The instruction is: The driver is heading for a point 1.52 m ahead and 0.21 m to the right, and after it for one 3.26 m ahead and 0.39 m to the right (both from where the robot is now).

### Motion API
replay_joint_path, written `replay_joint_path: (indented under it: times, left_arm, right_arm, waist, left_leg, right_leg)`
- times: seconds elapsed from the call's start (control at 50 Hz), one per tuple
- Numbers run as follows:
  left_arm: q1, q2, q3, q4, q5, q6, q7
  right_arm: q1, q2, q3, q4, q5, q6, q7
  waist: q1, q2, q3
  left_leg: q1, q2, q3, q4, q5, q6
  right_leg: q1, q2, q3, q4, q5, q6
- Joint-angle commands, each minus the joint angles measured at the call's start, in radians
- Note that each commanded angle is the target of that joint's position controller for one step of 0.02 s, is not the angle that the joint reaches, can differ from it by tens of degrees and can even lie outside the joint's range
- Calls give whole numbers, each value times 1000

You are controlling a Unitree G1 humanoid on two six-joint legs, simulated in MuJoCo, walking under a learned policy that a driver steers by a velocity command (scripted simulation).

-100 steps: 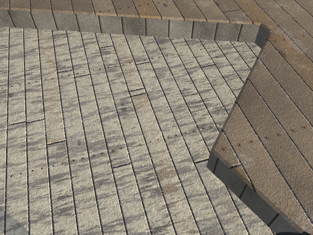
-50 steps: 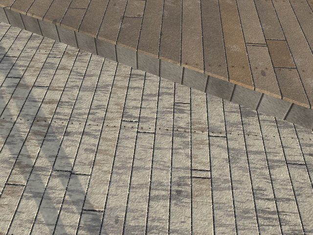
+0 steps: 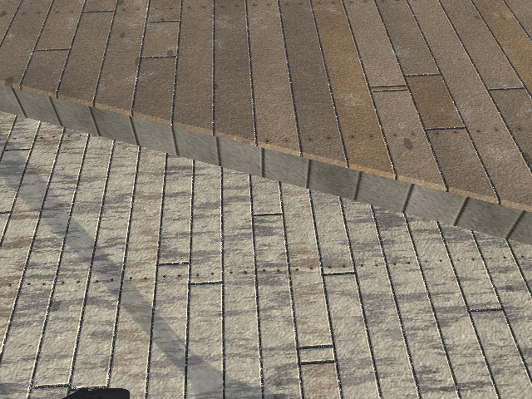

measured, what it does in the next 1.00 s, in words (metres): walks ahead: right foot, then left foot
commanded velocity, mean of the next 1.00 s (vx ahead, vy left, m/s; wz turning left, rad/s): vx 0.49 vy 0.00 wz -0.03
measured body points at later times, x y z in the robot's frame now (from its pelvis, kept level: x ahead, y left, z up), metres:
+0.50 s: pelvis +0.26 -0.04 +0.02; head +0.27 -0.03 +0.47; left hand +0.25 +0.24 -0.12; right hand +0.44 -0.29 -0.09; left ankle +0.46 +0.14 -0.67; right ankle +0.19 -0.13 -0.73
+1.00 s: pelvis +0.54 +0.03 +0.02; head +0.56 +0.04 +0.46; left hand +0.68 +0.28 -0.11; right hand +0.51 -0.23 -0.12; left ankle +0.49 +0.12 -0.73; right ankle +0.67 -0.11 -0.68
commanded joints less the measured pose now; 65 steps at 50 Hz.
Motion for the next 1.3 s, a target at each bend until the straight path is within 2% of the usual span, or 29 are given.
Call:
replay_joint_path:
  times: [0.02, 0.06, 0.08, 0.1, 0.12, 0.14, 0.18, 0.26, 0.42, 0.54, 0.6, 0.64, 0.66, 0.68, 0.7, 0.72, 0.76, 0.78, 0.8, 0.86, 0.92, 1.06, 1.12, 1.16, 1.18, 1.2, 1.22, 1.26, 1.3]
  left_arm:
    - [-1, 122, 37, -56, -2, -14, -5]
    - [254, 184, 76, 20, -6, -7, 4]
    - [418, 259, 94, 52, 5, -3, 12]
    - [468, 300, 97, 80, 14, -7, -3]
    - [411, 195, 68, 64, 7, -16, -9]
    - [307, 159, 55, 45, 6, -24, -7]
    - [175, 131, 45, 20, 25, -32, -8]
    - [182, 120, 40, 45, 28, -40, -1]
    - [316, 160, 44, 89, 14, -24, 35]
    - [408, 169, 47, 141, 6, 2, 37]
    - [386, 189, 56, 142, 2, 16, 38]
    - [352, 180, 50, 133, 6, 27, 38]
    - [360, 143, 31, 108, 22, 27, 40]
    - [480, 5, -9, 96, 25, 4, 26]
    - [430, 90, 7, 110, 4, -21, 23]
    - [329, 164, 27, 78, -24, -39, 21]
    - [244, 154, 30, 65, -8, -41, 31]
    - [259, 141, 34, 67, 1, -31, 31]
    - [313, 78, 11, 93, 95, 10, 10]
    - [301, 58, 8, 76, 71, 49, -11]
    - [173, 75, 6, 35, 54, 49, -16]
    - [-3, 67, -7, -31, 51, 37, -24]
    - [7, 74, 1, -42, 58, 32, -25]
    - [151, 87, 16, -2, 63, 25, -19]
    - [321, 131, 38, 51, 75, 17, -11]
    - [469, 265, 80, 61, 85, 18, 6]
    - [447, 284, 87, 67, 50, 30, 8]
    - [327, 210, 71, 57, 25, 39, 13]
    - [267, 146, 52, 53, 18, 39, 22]
  right_arm:
    - [-40, -190, -47, -42, 0, -1, -6]
    - [-48, -168, -38, -48, -15, 19, -5]
    - [-11, -123, -19, -69, -35, 23, -6]
    - [132, 30, 20, -62, -13, 2, 6]
    - [49, -90, -4, -58, 13, -19, 10]
    - [-59, -151, -21, -95, 33, -33, 12]
    - [-125, -144, -27, -108, 6, -35, -1]
    - [-94, -93, -30, -95, -1, 7, -8]
    - [-357, -85, -29, -166, -11, -6, 5]
    - [-516, -79, -10, -226, 1, -23, 39]
    - [-474, -119, -19, -229, 3, -31, 51]
    - [-245, -186, -55, -164, 1, -33, 45]
    - [-51, -258, -78, -118, -11, -32, 35]
    - [35, -345, -98, -88, -16, -25, 38]
    - [19, -238, -67, -94, -11, -27, 39]
    - [-69, -193, -50, -109, -10, -32, 37]
    - [-197, -138, -32, -132, -21, -34, 39]
    - [-217, -118, -24, -130, -32, -39, 41]
    - [-160, -116, -19, -83, -69, -28, 32]
    - [-131, -145, -27, -60, -47, -35, 32]
    - [-103, -127, -21, -43, -47, -32, 30]
    - [-32, -144, -20, -2, -47, -31, 6]
    - [-28, -164, -24, 10, -52, -21, -4]
    - [-40, -180, -25, 8, -52, -4, -4]
    - [-56, -176, -20, -12, -50, -1, -5]
    - [-34, -106, 3, -79, -22, -12, 6]
    - [-75, -124, -5, -100, -39, -23, 12]
    - [-182, -138, -7, -120, -44, -35, 22]
    - [-186, -121, -4, -125, -62, -20, 18]
  waist:
    - [91, 113, 49]
    - [214, 116, -117]
    - [245, -26, -258]
    - [159, -318, -397]
    - [186, -192, -299]
    - [167, -131, -149]
    - [106, -19, -47]
    - [48, -62, -19]
    - [122, -15, 44]
    - [165, -25, 79]
    - [120, -56, 48]
    - [-4, -56, -92]
    - [-69, 27, -249]
    - [-10, 310, -381]
    - [-40, 254, -384]
    - [-30, 202, -234]
    - [22, 83, -91]
    - [56, 103, -75]
    - [92, 32, -50]
    - [115, 117, -19]
    - [84, 103, 26]
    - [36, 87, 72]
    - [47, 94, 61]
    - [109, 95, -31]
    - [175, 62, -127]
    - [209, -142, -269]
    - [180, -212, -311]
    - [141, -19, -92]
    - [83, 21, -1]
  left_leg:
    - [-110, 286, -80, 48, 599, 132]
    - [-168, 212, -20, 392, 799, 88]
    - [-388, 142, 19, 732, 484, 55]
    - [-707, -40, -47, 1049, -209, 11]
    - [-804, 10, -148, 1167, -230, 35]
    - [-864, 62, -119, 1179, -133, 57]
    - [-776, 151, -93, 1075, 27, 56]
    - [-704, 197, -81, 942, 99, 31]
    - [-838, 173, -40, 545, 442, -26]
    - [-837, 134, -19, 375, 398, -3]
    - [-738, 104, -2, 335, 284, 37]
    - [-417, 43, 50, 311, 265, 87]
    - [-97, 183, -105, 354, 268, 147]
    - [257, 416, -592, 251, 53, 314]
    - [254, 423, -728, 138, -59, 305]
    - [136, 388, -567, 129, -22, 248]
    - [-127, 315, -358, 81, 188, 214]
    - [-206, 290, -299, 58, 267, 201]
    - [-324, 268, -229, 43, 374, 173]
    - [-355, 243, -114, 6, 462, 190]
    - [-318, 231, -49, -49, 370, 177]
    - [-138, 283, 50, -45, 390, 144]
    - [-49, 299, 95, 90, 658, 123]
    - [-48, 278, 152, 361, 965, 103]
    - [-172, 248, 181, 585, 899, 72]
    - [-541, 147, 223, 980, 524, 13]
    - [-784, -19, 81, 1183, -202, -4]
    - [-846, 109, -35, 1121, -36, 17]
    - [-735, 146, -34, 974, 15, -5]
  right_leg:
    - [153, 33, -7, -34, -26, -42]
    - [483, 82, -48, -25, -90, -90]
    - [775, -114, 191, -18, -147, -152]
    - [1004, -312, 716, -225, -495, -309]
    - [915, -286, 770, -325, -624, -262]
    - [768, -265, 619, -337, -575, -219]
    - [510, -202, 414, -380, -343, -195]
    - [379, -148, 247, -466, -225, -207]
    - [482, -122, 110, -503, -111, -190]
    - [637, -172, 81, -433, -41, -181]
    - [699, -202, 88, -349, 134, -156]
    - [656, -134, 29, -80, 429, -115]
    - [463, -77, -15, 217, 247, -80]
    - [40, 118, -27, 585, -348, -6]
    - [-83, 105, 122, 720, -574, -21]
    - [-158, 46, 119, 747, -501, -43]
    - [-99, -41, 74, 643, -344, -39]
    - [-31, -70, 83, 599, -302, -38]
    - [86, -39, 43, 573, -289, -31]
    - [66, -36, 18, 500, -234, -16]
    - [6, -32, 25, 348, -118, -9]
    - [21, -5, -30, 65, -53, -54]
    - [64, 41, -84, 8, -173, -102]
    - [253, 127, -134, -61, -216, -149]
    - [485, 117, -74, -92, -183, -190]
    - [837, -157, 341, -116, -212, -324]
    - [917, -300, 722, -275, -108, -399]
    - [703, -218, 460, -292, -83, -331]
    - [514, -134, 333, -342, 79, -274]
